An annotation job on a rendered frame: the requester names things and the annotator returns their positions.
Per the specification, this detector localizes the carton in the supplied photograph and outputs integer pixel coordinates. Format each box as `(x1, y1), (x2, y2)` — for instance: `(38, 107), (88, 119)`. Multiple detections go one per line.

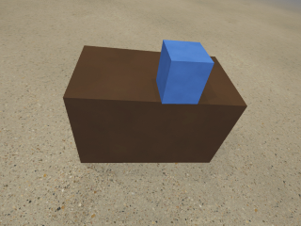
(156, 40), (214, 105)

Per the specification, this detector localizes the pedestal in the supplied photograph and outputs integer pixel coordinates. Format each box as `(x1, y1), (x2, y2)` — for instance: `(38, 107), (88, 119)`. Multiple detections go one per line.
(63, 45), (247, 163)

